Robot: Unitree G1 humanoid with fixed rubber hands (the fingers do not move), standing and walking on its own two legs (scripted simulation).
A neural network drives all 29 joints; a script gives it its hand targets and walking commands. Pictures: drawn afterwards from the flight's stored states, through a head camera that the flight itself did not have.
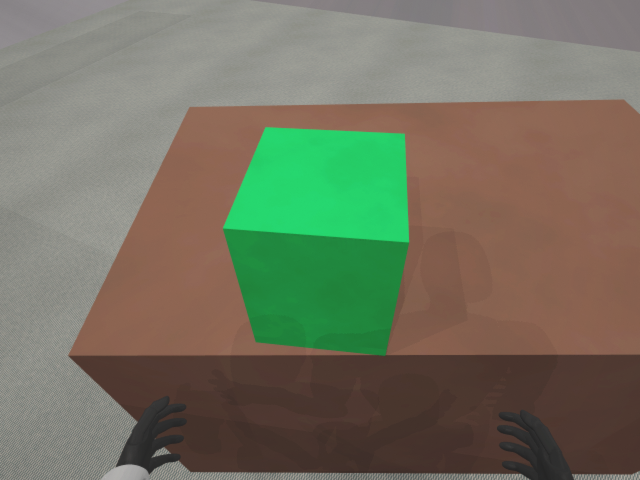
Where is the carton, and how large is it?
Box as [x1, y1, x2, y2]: [223, 127, 408, 355]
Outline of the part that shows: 265,127 223,227 255,340 258,342 384,355 408,245 404,134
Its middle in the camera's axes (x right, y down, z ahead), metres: +0.01 +0.00 +0.58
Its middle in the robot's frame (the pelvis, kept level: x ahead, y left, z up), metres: +0.44 +0.04 +0.05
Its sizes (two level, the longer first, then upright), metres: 0.210 0.200 0.250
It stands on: a pedestal, 0.71 m high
